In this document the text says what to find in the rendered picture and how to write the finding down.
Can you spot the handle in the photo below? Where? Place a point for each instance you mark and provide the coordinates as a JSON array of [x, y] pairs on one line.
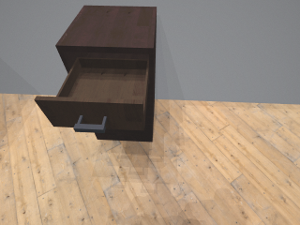
[[90, 128]]

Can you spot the drawer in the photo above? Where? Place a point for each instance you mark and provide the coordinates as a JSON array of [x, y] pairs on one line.
[[98, 87]]

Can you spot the cabinet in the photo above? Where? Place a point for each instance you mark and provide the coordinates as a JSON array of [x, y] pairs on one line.
[[115, 32]]

